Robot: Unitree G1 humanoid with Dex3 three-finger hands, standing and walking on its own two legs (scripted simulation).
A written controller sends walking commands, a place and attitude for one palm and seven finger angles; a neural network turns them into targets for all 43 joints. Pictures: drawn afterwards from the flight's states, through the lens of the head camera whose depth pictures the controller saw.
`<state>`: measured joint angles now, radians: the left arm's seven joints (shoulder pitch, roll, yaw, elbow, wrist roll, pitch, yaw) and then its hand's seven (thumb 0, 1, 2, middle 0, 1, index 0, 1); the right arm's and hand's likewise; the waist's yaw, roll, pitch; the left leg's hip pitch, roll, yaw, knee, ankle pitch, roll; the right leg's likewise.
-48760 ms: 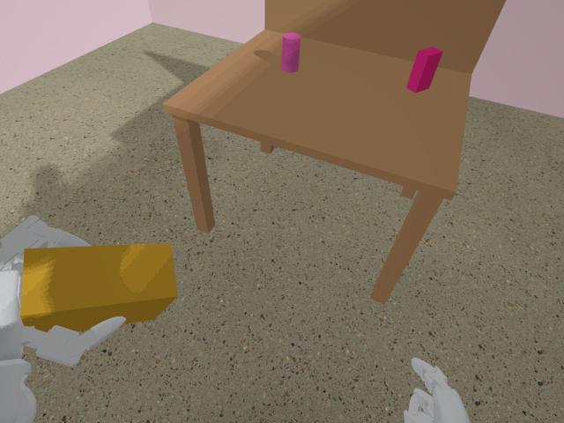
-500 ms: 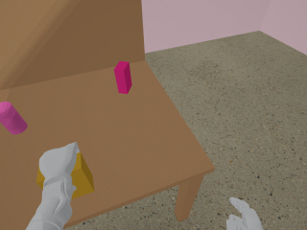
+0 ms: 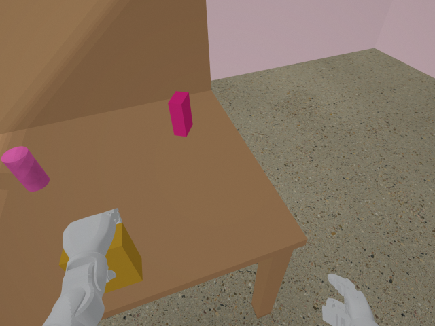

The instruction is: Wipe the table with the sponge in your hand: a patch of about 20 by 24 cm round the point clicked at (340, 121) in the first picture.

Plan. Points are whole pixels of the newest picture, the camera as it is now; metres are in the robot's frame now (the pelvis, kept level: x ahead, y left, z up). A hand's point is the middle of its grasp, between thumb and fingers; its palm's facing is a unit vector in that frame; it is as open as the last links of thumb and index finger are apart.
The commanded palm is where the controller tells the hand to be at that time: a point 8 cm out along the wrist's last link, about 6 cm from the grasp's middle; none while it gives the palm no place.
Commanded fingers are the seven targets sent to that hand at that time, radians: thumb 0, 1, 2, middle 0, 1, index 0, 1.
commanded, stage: lift the sponge slowly off the table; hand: left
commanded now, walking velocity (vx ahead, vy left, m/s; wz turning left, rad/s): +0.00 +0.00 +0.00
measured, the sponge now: (109, 266) +0.24 +0.27 -0.06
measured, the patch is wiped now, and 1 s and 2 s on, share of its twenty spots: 1.00 1.00 1.00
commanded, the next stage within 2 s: bring the sponge back beside the body in 1.36 s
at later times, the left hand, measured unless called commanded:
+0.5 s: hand (102, 238) +0.26 +0.26 +0.03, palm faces -0.06 -0.11 -0.99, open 10.2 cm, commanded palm +0.24 +0.27 +0.10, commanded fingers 0.00 0.10 1.30 -1.20 -1.60 -1.20 -1.60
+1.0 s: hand (92, 227) +0.26 +0.27 +0.06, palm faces -0.03 -0.12 -0.99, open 10.2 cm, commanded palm +0.24 +0.27 +0.13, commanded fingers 0.00 0.10 1.30 -1.20 -1.60 -1.20 -1.60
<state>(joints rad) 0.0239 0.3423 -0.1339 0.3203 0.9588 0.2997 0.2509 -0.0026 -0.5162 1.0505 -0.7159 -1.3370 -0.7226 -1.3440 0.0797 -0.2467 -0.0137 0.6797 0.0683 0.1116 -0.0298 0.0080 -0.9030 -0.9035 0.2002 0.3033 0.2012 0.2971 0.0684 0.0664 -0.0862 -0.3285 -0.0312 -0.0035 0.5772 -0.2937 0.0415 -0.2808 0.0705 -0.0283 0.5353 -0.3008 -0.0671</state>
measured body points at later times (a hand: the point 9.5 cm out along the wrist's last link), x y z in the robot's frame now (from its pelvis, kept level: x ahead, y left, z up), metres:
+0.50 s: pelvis +0.00 -0.01 +0.01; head -0.02 -0.04 +0.46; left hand +0.25 +0.26 +0.08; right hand +0.22 -0.23 -0.09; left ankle +0.00 +0.09 -0.73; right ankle -0.02 -0.08 -0.73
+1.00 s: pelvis +0.00 -0.01 +0.01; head -0.01 -0.05 +0.46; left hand +0.26 +0.27 +0.12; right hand +0.24 -0.24 -0.07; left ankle +0.00 +0.09 -0.73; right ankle -0.02 -0.08 -0.73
